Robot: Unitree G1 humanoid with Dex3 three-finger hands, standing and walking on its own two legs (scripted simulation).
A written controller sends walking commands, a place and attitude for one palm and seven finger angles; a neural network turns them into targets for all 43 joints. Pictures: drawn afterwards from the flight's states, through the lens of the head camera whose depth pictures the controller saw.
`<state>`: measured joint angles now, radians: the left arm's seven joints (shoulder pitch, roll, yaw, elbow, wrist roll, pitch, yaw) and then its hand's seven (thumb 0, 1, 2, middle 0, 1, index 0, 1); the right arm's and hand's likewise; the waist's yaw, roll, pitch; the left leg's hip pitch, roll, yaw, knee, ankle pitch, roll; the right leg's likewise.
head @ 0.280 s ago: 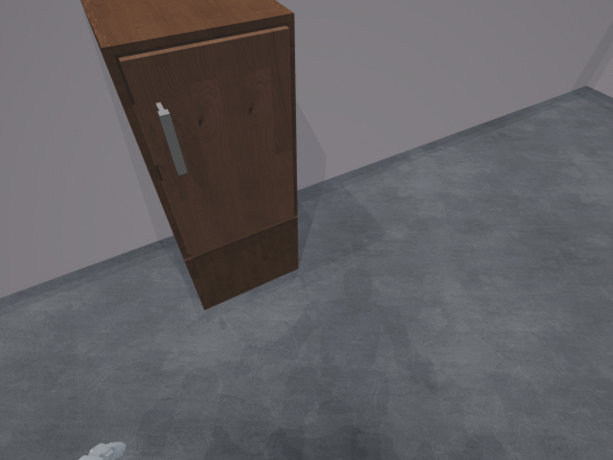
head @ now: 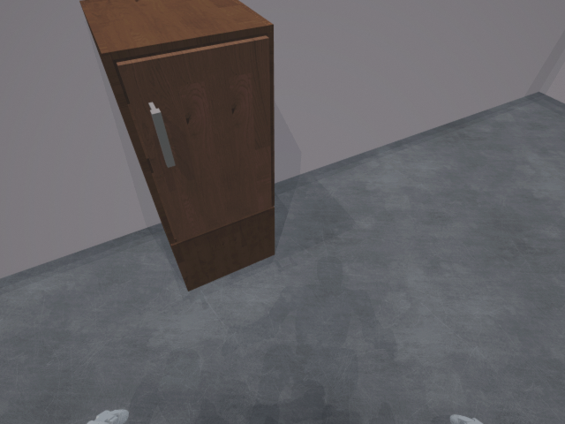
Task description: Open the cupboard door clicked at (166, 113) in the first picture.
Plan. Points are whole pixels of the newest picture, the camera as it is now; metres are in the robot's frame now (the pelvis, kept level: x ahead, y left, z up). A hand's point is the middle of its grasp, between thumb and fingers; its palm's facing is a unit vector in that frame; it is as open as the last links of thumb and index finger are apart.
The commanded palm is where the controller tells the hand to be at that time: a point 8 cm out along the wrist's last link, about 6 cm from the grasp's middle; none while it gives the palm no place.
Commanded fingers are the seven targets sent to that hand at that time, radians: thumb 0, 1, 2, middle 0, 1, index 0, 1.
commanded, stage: stand and wait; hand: left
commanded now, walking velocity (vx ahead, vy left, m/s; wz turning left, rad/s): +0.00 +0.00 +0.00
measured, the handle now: (161, 135) +0.73 +0.35 -0.01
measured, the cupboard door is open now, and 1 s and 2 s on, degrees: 0 0 0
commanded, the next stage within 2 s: look at it before walking up in 0.76 s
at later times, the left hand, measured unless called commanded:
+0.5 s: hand out of the picture +0.05 +0.24 -0.15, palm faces -0.02 -0.94 -0.34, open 7.4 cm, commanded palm none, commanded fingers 0.00 0.90 0.90 -0.20 -0.30 -0.20 -0.30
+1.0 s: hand out of the picture +0.05 +0.24 -0.15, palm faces -0.03 -0.95 -0.32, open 7.4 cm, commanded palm none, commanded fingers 0.00 0.90 0.90 -0.20 -0.30 -0.20 -0.30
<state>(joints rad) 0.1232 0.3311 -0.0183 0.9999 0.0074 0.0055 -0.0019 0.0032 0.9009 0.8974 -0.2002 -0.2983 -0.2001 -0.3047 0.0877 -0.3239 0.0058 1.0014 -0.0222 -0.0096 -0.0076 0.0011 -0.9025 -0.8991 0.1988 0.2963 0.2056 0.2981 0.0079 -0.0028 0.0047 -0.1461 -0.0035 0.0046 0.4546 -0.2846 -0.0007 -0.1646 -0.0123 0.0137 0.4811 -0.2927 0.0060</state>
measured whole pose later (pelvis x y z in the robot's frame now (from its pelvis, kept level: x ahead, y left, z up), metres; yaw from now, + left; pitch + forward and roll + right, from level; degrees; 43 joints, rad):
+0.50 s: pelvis -0.02 -0.01 +0.01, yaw +0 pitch -2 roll +0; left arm 0.15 0.34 -0.01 1.08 0.01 0.00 0.00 0.00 0.90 0.90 -0.20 -0.30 -0.20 -0.30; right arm 0.13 -0.33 0.00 1.11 -0.02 0.00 -0.01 0.00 -0.90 -0.90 0.20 0.30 0.20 0.30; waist 0.00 0.00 0.03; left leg -0.12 0.01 0.00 0.38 -0.22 -0.01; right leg -0.14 0.00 0.01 0.40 -0.22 -0.01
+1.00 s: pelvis -0.02 -0.01 +0.01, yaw +0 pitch -2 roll +0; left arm 0.14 0.34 -0.01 1.09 0.01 0.00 -0.01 0.00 0.90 0.90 -0.20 -0.30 -0.20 -0.30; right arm 0.13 -0.33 0.00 1.12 -0.02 -0.01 0.00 0.00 -0.90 -0.90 0.20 0.30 0.21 0.30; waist 0.00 0.00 0.03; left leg -0.13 0.01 0.00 0.37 -0.21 -0.01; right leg -0.15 0.00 0.01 0.38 -0.20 0.00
